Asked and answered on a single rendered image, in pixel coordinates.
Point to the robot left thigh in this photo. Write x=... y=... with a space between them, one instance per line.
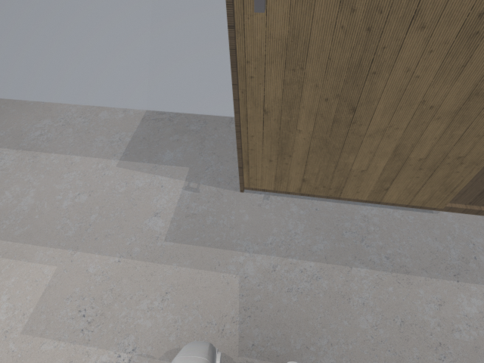
x=198 y=352

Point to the wardrobe door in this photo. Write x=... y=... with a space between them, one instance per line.
x=379 y=100
x=473 y=192

